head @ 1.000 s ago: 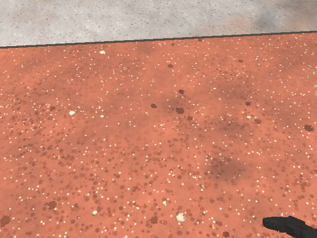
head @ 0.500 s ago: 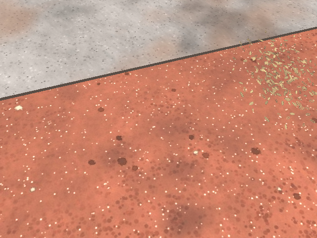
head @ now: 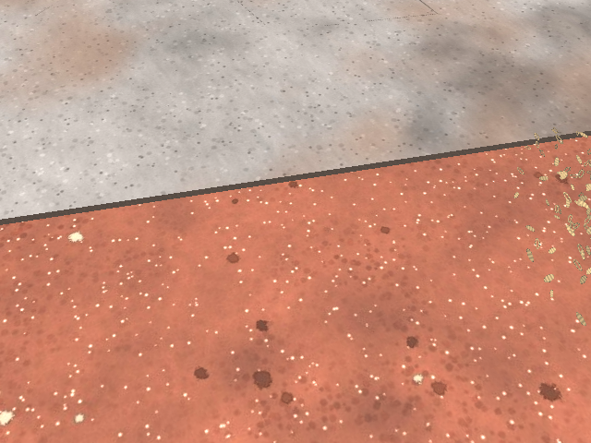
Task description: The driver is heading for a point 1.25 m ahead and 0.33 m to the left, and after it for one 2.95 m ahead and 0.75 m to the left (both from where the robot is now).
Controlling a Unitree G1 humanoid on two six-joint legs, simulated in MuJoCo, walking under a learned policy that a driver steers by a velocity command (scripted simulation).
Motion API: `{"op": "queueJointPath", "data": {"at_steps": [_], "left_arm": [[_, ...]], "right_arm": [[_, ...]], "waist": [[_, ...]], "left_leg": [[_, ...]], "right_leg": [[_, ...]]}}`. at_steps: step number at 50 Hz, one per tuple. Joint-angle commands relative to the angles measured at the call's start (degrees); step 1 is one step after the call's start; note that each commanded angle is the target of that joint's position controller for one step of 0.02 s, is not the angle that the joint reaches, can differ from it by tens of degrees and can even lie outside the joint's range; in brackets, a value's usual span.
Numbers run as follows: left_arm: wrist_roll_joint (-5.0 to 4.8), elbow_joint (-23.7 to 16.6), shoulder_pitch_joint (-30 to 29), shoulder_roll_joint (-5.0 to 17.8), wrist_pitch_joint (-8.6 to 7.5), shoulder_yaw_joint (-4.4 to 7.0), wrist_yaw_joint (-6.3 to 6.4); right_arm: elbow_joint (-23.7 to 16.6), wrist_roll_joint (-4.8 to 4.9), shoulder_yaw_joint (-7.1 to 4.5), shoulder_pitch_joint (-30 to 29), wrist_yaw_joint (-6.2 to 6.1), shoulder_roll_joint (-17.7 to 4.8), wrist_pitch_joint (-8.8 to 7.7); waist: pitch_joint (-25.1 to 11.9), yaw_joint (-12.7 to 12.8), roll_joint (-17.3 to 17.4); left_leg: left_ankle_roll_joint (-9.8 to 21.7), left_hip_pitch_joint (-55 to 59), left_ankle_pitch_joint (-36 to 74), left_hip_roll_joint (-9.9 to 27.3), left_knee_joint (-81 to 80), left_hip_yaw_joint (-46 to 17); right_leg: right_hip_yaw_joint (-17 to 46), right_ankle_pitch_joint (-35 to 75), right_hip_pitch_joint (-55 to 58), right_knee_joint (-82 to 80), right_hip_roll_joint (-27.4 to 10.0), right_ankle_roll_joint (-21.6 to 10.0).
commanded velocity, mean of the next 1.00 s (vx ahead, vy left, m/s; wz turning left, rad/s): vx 0.05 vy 0.00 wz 0.00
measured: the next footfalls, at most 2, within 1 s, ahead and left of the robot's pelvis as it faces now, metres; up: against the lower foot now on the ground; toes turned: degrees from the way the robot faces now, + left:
left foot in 0.06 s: +0.19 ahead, +0.09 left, +0.00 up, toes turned +3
right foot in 0.40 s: +0.12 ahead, -0.12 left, +0.00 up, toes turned +0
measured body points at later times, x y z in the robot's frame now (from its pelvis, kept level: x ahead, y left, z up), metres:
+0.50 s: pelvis +0.08 +0.01 +0.00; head +0.08 +0.00 +0.45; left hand +0.08 +0.24 -0.15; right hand +0.12 -0.23 -0.15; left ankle +0.15 +0.09 -0.74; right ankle +0.08 -0.11 -0.74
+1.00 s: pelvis +0.11 -0.01 +0.00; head +0.11 -0.01 +0.45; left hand +0.09 +0.20 -0.16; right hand +0.09 -0.23 -0.16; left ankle +0.15 +0.09 -0.74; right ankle +0.08 -0.12 -0.74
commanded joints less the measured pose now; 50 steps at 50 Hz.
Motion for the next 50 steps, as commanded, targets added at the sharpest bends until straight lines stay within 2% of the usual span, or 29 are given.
{"op": "queueJointPath", "data": {"at_steps": [1, 2, 3, 4, 5, 6, 7, 8, 9, 10, 12, 16, 18, 19, 20, 21, 22, 23, 26, 28, 31, 50], "left_arm": [[0.07, -1.14, -0.5, 8.2, -0.11, 1.39, 0.92], [-0.41, -0.87, -1.38, 8.43, 0.08, 1.43, 1.02], [-0.86, -1.41, 0.03, 7.71, -0.16, 1.13, 1.18], [-2.84, -0.62, 8.7, 2.39, 0.2, -0.1, 1.27], [-2.47, 1.33, 9.37, 4.73, 1.56, 0.73, 1.53], [-0.83, 0.94, 5.78, 6.04, 2.52, 1.28, 1.48], [0.48, 0.46, 1.83, 5.21, 3.02, 1.25, 1.28], [0.92, 0.31, -0.35, 4.33, 3.57, 1.21, 1.08], [1.13, 0.59, -0.19, 3.42, 4.27, 1.01, 0.94], [1.16, 1.67, 1.06, 2.31, 4.91, 0.7, 0.94], [0.72, 2.7, 1.3, 1.64, 5.76, 0.43, 1.36], [0.36, 3.28, -2.14, 2.17, 6.56, 0.22, 1.86], [0.63, 4.28, -1.59, 1.65, 6.31, -0.06, 1.76], [0.94, 4.4, -1.8, 1.9, 6.0, -0.2, 1.78], [1.3, 4.22, -1.93, 2.69, 5.48, -0.34, 1.86], [0.88, 3.99, -3.59, 4.55, 5.02, -0.17, 1.96], [0.09, 4.39, -4.61, 3.64, 4.58, -0.38, 1.89], [-0.12, 4.42, -5.46, 2.74, 3.96, -0.71, 1.9], [-0.51, 4.51, -6.07, 3.02, 3.12, -0.61, 2.17], [-0.45, 5.01, -4.56, 2.44, 3.19, -0.65, 2.16], [-0.28, 5.6, -3.02, 1.96, 3.36, -0.71, 2.14], [-0.38, 7.25, -0.94, 0.2, 3.25, -1.23, 2.49]], "right_arm": [[0.4, -0.25, -1.02, 7.23, -1.15, -4.59, -1.21], [2.41, -0.63, -1.29, 12.37, -1.47, -4.92, -2.05], [4.0, -1.26, -1.97, 17.5, -1.84, -8.21, -3.01], [4.37, -1.33, -2.79, 20.88, -1.82, -11.85, -2.75], [4.02, 1.31, -2.08, 19.68, -1.29, -9.29, -2.04], [3.13, 2.16, -1.59, 14.73, -1.19, -7.83, -1.61], [2.48, 1.73, -0.83, 9.99, -1.48, -5.48, -1.17], [2.37, 1.31, -0.14, 7.42, -1.97, -3.77, -0.87], [2.59, 1.04, 0.19, 5.79, -2.4, -3.1, -0.6], [2.99, 0.58, 0.27, 5.62, -2.52, -3.18, -0.46], [4.01, 0.25, 0.16, 7.06, -2.4, -4.02, -0.51], [5.28, 0.48, -0.28, 7.48, -2.15, -5.57, 0.4], [5.43, 1.08, -0.36, 6.19, -2.16, -5.56, 1.33], [5.82, 1.21, -0.33, 6.89, -2.16, -5.17, 1.67], [6.23, 1.18, -0.36, 7.85, -2.1, -4.72, 1.91], [6.42, 1.62, -0.45, 9.88, -1.94, -3.83, 2.21], [7.08, 1.59, -0.26, 9.97, -1.82, -3.03, 2.35], [7.74, 1.33, -0.17, 10.87, -1.72, -2.46, 2.29], [9.54, 0.73, -0.1, 12.76, -1.71, -2.71, 1.82], [10.33, 0.82, 0.15, 12.63, -1.84, -2.21, 1.56], [11.23, 0.96, 0.42, 12.49, -2.08, -1.68, 1.46], [15.46, 0.95, 0.97, 15.38, -2.93, 0.22, 1.54]], "waist": [[-2.58, -4.39, -7.64], [-4.37, -7.05, -5.45], [-8.97, -7.75, -1.69], [-18.19, -5.38, 8.58], [-22.53, -5.5, 6.61], [-16.48, -4.15, 3.17], [-9.89, -3.2, 1.6], [-5.6, -2.05, 1.33], [-4.12, -0.58, 2.49], [-4.34, -0.03, 3.04], [-5.74, -0.27, 2.93], [-5.08, -1.47, 4.13], [-3.04, -0.58, 3.04], [-1.49, -0.71, 1.65], [0.19, -1.16, -0.2], [2.4, -3.62, -4.42], [3.27, -3.94, -7.51], [2.29, -4.79, -8.41], [0.52, -5.41, -6.17], [0.61, -4.61, -4.1], [0.81, -3.89, -3.05], [1.08, -3.75, -2.77]], "left_leg": [[2.41, 11.02, -1.2, -3.37, -5.28, 0.73], [3.24, 17.4, 5.53, -3.6, -12.22, 0.78], [4.39, 28.73, 28.72, 3.25, -11.06, -4.59], [13.82, 43.67, 56.34, 19.07, -6.08, -18.86], [18.51, 41.95, 59.12, 21.9, -8.27, -24.67], [17.8, 34.33, 46.1, 19.69, -11.97, -20.91], [15.75, 27.42, 33.47, 17.02, -15.58, -18.5], [13.39, 21.3, 26.14, 14.33, -18.75, -15.17], [11.4, 16.5, 20.77, 11.81, -20.65, -12.04], [10.26, 14.33, 18.07, 10.09, -21.1, -10.0], [9.78, 14.6, 12.17, 9.17, -21.49, -9.31], [8.38, 12.18, -12.49, 8.7, -24.48, -11.45], [6.18, 8.14, -23.01, 7.9, -25.08, -11.76], [4.18, 6.25, -26.77, 7.41, -25.43, -12.01], [2.06, 5.82, -27.59, 6.41, -24.59, -11.73], [0.61, 7.99, -23.75, 3.09, -23.63, -9.2], [0.24, 14.57, -17.38, 1.51, -20.79, -7.11], [0.29, 20.15, -12.24, 1.29, -18.35, -6.52], [0.64, 23.37, -8.14, 2.01, -17.33, -6.83], [0.64, 21.24, -8.49, 2.3, -18.02, -7.11], [0.37, 20.0, -8.31, 2.34, -18.46, -7.08], [0.27, 21.27, -2.68, 2.76, -16.76, -6.89]], "right_leg": [[5.42, 53.84, -1.05, 9.21, -14.86, -3.85], [4.48, 50.5, -1.32, 16.19, -13.06, -2.49], [3.42, 36.82, -7.29, 24.81, -10.38, -0.66], [1.0, -0.45, -18.27, 41.41, -3.53, 1.12], [5.86, -19.93, -20.21, 48.22, -0.27, 1.64], [8.14, -19.48, -21.66, 50.05, -2.27, 1.89], [8.02, -17.06, -23.0, 48.76, -3.54, 2.13], [8.14, -13.96, -21.8, 44.97, -5.1, 2.6], [7.6, -11.52, -18.59, 40.84, -5.86, 3.25], [6.27, -10.12, -15.64, 38.04, -5.35, 3.67], [4.95, -9.79, -13.94, 32.09, -4.86, 4.21], [3.97, -3.86, -11.75, 23.05, -5.25, 3.72], [2.98, 1.44, -7.82, 16.12, -5.09, 2.89], [4.41, 3.3, -6.6, 12.12, -6.04, 2.28], [7.71, 3.15, -7.13, 7.5, -8.64, 1.68], [11.37, -2.26, -13.02, 5.09, -10.61, 0.76], [12.59, -6.86, -19.82, 2.11, -11.06, 0.7], [13.04, -7.66, -22.67, -0.12, -11.39, 1.3], [11.74, -3.27, -21.05, -0.39, -10.54, 2.01], [10.94, -0.29, -18.18, 0.83, -10.14, 1.59], [10.52, 1.36, -16.48, 1.54, -10.02, 1.15], [9.51, 7.42, -13.75, 2.41, -9.85, 0.84]]}}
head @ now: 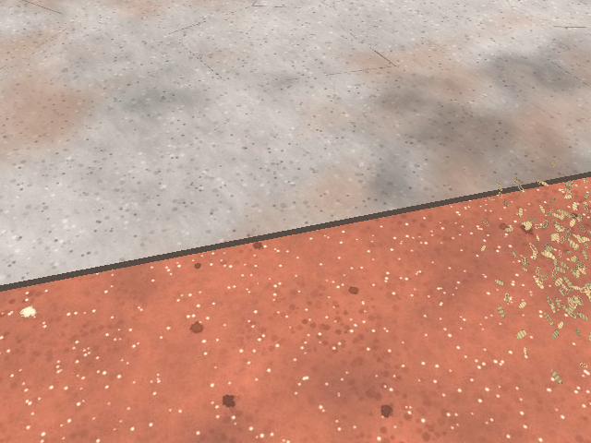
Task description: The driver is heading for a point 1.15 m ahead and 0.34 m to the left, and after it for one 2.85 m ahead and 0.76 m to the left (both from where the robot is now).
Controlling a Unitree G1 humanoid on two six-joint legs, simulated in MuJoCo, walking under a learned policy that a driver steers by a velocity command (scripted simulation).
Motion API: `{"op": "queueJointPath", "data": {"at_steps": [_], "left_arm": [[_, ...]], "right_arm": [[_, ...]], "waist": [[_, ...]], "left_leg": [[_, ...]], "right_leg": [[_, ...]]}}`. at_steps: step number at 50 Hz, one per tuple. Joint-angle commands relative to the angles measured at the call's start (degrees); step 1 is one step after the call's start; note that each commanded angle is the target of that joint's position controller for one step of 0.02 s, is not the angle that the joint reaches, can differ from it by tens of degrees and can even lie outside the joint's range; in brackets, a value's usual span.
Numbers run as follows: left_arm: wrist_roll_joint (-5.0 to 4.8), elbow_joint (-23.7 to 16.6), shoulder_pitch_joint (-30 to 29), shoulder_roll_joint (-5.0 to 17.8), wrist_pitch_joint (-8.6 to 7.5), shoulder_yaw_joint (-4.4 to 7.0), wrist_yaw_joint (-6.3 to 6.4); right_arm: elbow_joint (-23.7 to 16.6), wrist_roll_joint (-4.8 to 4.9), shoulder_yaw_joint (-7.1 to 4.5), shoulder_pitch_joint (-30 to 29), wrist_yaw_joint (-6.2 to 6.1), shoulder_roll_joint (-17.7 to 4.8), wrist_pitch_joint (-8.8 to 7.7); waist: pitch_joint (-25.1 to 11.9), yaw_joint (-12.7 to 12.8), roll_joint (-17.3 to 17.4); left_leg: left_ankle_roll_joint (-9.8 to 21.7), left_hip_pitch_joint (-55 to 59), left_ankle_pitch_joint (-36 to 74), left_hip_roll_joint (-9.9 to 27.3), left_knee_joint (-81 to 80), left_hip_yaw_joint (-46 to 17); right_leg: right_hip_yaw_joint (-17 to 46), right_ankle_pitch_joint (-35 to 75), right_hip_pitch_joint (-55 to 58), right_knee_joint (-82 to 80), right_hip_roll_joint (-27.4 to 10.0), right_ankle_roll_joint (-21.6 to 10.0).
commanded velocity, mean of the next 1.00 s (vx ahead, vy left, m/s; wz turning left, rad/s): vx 0.29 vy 0.00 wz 0.00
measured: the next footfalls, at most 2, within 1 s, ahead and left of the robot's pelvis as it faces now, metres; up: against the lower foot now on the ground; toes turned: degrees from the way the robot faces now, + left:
right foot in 0.98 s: +0.49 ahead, -0.03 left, +0.00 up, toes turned -4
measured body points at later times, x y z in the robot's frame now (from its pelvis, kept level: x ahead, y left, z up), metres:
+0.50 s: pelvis +0.07 +0.02 -0.01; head +0.07 +0.05 +0.44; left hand -0.03 +0.25 -0.17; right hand +0.10 -0.21 -0.15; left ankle +0.09 +0.11 -0.74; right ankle -0.03 -0.10 -0.74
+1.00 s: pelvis +0.32 +0.03 -0.03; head +0.36 +0.03 +0.42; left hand +0.51 +0.25 -0.15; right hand +0.20 -0.18 -0.17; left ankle +0.11 +0.11 -0.73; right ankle +0.45 -0.02 -0.75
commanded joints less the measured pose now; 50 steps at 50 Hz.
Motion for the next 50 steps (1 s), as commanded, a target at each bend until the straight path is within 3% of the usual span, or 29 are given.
{"op": "queueJointPath", "data": {"at_steps": [1, 10, 11, 13, 15, 17, 19, 21, 23, 24, 25, 26, 27, 28, 29, 30, 32, 35, 41, 44, 46, 47, 48, 49, 50], "left_arm": [[0.0, -0.13, 4.49, 4.0, -0.19, 0.5, 0.19], [0.03, 0.26, 5.36, 3.56, -0.23, 0.39, 0.33], [0.12, 0.5, 6.11, 3.41, -0.21, 0.37, 0.3], [0.28, 0.43, 7.06, 5.22, 0.16, 1.25, 0.21], [0.34, -0.14, 8.85, 6.9, 0.65, 2.19, -0.03], [0.28, 0.36, 11.88, 8.81, 0.51, 3.21, 0.0], [0.9, 0.04, 12.06, 8.96, -0.27, 3.69, -0.17], [1.18, -0.43, 11.04, 9.04, -1.28, 4.0, -0.43], [0.7, -1.18, 8.72, 9.21, -1.99, 4.23, -0.61], [0.26, -1.79, 6.35, 9.29, -2.16, 4.28, -0.72], [0.26, -2.37, 5.08, 8.9, -2.47, 4.18, -0.91], [0.48, -3.47, 3.7, 6.79, -3.2, 3.49, -1.38], [0.35, -6.26, 4.25, 3.09, -3.72, 2.63, -1.98], [2.14, -7.07, 1.49, 7.05, -3.49, 3.62, -2.4], [2.14, -7.69, -0.51, 5.96, -3.53, 3.55, -3.01], [1.5, -7.51, -0.68, 4.78, -3.92, 3.26, -3.51], [1.65, -7.19, 0.14, 4.75, -3.55, 3.57, -4.01], [1.54, -8.05, -1.7, 5.15, -2.17, 4.0, -4.24], [0.73, -14.63, -18.42, 3.74, -1.65, 2.89, -4.49], [0.42, -16.19, -21.18, 4.63, -1.73, 2.82, -4.29], [0.42, -15.86, -18.0, 6.21, -2.07, 3.47, -3.69], [0.47, -14.59, -13.45, 7.32, -2.38, 4.06, -3.28], [0.44, -12.07, -5.69, 8.58, -2.79, 4.88, -2.87], [1.0, -9.23, 3.08, 10.03, -3.22, 5.8, -2.39], [2.47, -7.78, 11.55, 14.88, -3.43, 7.18, -1.95]], "right_arm": [[-0.15, 0.0, -0.6, 3.67, -0.22, -4.13, -0.19], [0.69, 0.02, -0.6, 3.86, -0.39, -3.53, -0.12], [0.9, -0.02, -0.56, 4.2, -0.35, -3.28, -0.06], [0.39, -0.16, -1.11, 3.72, -0.15, -4.14, 0.3], [-1.16, -0.72, -1.44, 1.79, 0.45, -3.96, 0.48], [-3.8, -1.72, -1.04, -1.79, 1.25, -1.66, -0.24], [-6.28, -1.73, -1.6, -4.43, 1.86, -3.17, -1.49], [-7.9, -1.19, -2.18, -4.99, 2.49, -4.27, -2.76], [-8.07, -0.41, -2.57, -2.62, 2.9, -3.82, -3.63], [-6.65, -0.11, -2.75, 2.27, 2.97, -3.06, -3.84], [-4.06, 0.03, -3.43, 9.32, 2.74, -3.54, -3.92], [-2.17, -0.62, -4.68, 17.14, 2.05, -6.95, -4.31], [-0.77, -0.6, -6.33, 25.16, 1.64, -13.76, -4.03], [-0.7, -0.63, -5.43, 21.99, 1.51, -10.71, -3.16], [-3.14, -0.92, -4.8, 14.95, 1.6, -9.21, -3.16], [-4.73, -0.94, -4.49, 10.56, 1.76, -8.47, -3.55], [-5.27, -0.59, -3.42, 8.18, 1.56, -6.2, -4.58], [-3.21, -0.25, -2.63, 12.78, 1.15, -5.53, -5.51], [-2.47, -0.41, -1.67, 15.46, 0.99, -5.54, -5.88], [-1.86, -0.41, -1.86, 16.24, 0.69, -6.74, -6.13], [-1.96, -0.53, -2.14, 14.58, 0.57, -7.84, -6.36], [-2.06, -0.65, -2.41, 13.65, 0.43, -8.62, -6.31], [-2.21, -0.78, -2.64, 12.81, 0.38, -9.24, -6.02], [-2.47, -0.47, -2.76, 11.91, 0.52, -9.52, -5.74], [-3.92, -0.17, -2.2, 13.09, 0.93, -6.99, -5.6]], "waist": [[3.35, 0.05, -0.4], [3.59, 0.11, -0.34], [2.49, 0.26, -0.39], [3.81, 0.64, -1.93], [8.56, 2.06, -4.86], [12.79, 3.69, -8.98], [13.1, 3.9, -7.66], [11.93, 2.95, -6.48], [10.06, 0.72, -6.0], [8.91, -2.15, -5.25], [6.69, -4.97, -2.94], [3.79, -8.41, 5.4], [-0.18, -9.39, 20.93], [3.52, -6.45, 12.21], [7.31, -3.39, 4.77], [7.77, -1.68, 1.5], [6.36, 0.69, 1.37], [5.0, 1.1, 3.27], [7.9, -1.15, 4.75], [7.8, -1.13, 5.53], [5.42, 1.24, 5.63], [2.81, 3.37, 5.92], [-1.22, 6.49, 5.62], [-5.32, 10.3, 4.49], [-11.72, 11.98, -1.58]], "left_leg": [[0.75, 2.65, 3.22, 5.82, -3.17, -6.61], [0.72, 3.1, 4.43, 5.88, -2.78, -6.5], [0.78, 3.5, 0.4, 5.28, -2.86, -6.17], [1.6, 0.94, -12.39, 2.4, 0.49, -4.07], [2.21, -7.65, -22.03, -0.2, 6.31, -1.81], [1.96, -15.88, -16.59, -0.47, 15.99, 1.97], [2.45, -20.76, -15.91, 2.25, 21.38, 0.24], [2.71, -21.42, -16.17, 3.46, 19.7, -0.53], [2.78, -12.71, -11.76, 1.99, 13.0, 1.44], [2.86, -2.63, -7.93, 0.1, 7.87, 3.34], [2.83, 9.3, -7.3, -2.15, 4.78, 3.66], [4.02, 19.69, -12.9, 4.83, -1.52, -6.67], [9.69, 26.43, -26.2, 19.93, -12.53, -33.47], [11.48, 20.34, -28.49, 22.18, -14.51, -39.26], [10.94, 15.15, -27.18, 21.03, -13.8, -33.63], [10.06, 11.75, -20.11, 18.72, -14.43, -27.86], [8.29, 9.98, -8.1, 14.64, -15.24, -18.85], [7.71, 13.09, 11.13, 12.43, -13.59, -11.38], [7.61, 10.54, 24.83, 9.88, -14.29, -4.7], [7.63, 12.27, 31.77, 11.23, -13.52, -3.69], [7.18, 15.19, 45.06, 12.07, -8.21, -2.49], [6.81, 16.69, 51.76, 12.22, -2.55, -1.9], [6.41, 16.96, 53.84, 11.87, 6.48, -1.43], [5.76, 11.78, 46.52, 10.25, 18.25, -0.35], [5.31, 0.85, 23.84, 6.8, 36.41, 1.63]], "right_leg": [[5.96, 5.7, -5.79, -5.1, -6.48, -1.58], [5.81, 6.98, -5.13, -4.94, -6.49, -1.61], [5.72, 2.51, -4.73, -5.57, -6.06, -1.8], [6.45, -12.5, -6.15, -5.73, -5.0, -3.47], [12.4, -28.33, -7.45, -9.06, -7.99, -6.68], [22.24, -33.89, -5.2, -14.7, -16.13, -11.01], [24.87, -27.5, -2.55, -15.78, -19.09, -13.14], [22.03, -19.08, 0.61, -13.89, -18.49, -12.74], [16.65, -12.21, -2.16, -11.1, -15.75, -10.89], [12.94, -9.36, -7.74, -7.98, -13.55, -9.55], [9.43, -4.87, -13.91, -2.15, -10.56, -8.07], [2.7, -0.54, -20.83, 12.46, -5.56, -5.77], [-5.28, -12.34, -32.23, 32.14, 2.12, -2.76], [0.24, -15.05, -35.5, 42.63, -0.48, -3.82], [2.0, -9.2, -36.87, 45.76, -3.66, -4.56], [2.54, -3.72, -35.15, 44.96, -5.25, -4.47], [1.67, 0.84, -31.89, 41.57, -6.59, -3.41], [-1.18, 3.13, -33.45, 39.2, -5.6, -2.06], [-5.98, 10.55, -31.83, 20.73, -3.15, -1.09], [-7.45, 11.81, -26.3, 13.7, -1.55, -3.11], [-7.62, 9.95, -20.72, 11.98, 0.37, -5.51], [-7.59, 7.87, -16.22, 11.77, 1.76, -6.68], [-7.3, 7.02, -8.99, 9.98, 2.95, -7.85], [-5.5, 7.97, 2.34, 6.27, 1.4, -9.11], [9.71, -2.14, 14.73, 4.96, -11.99, -11.78]]}}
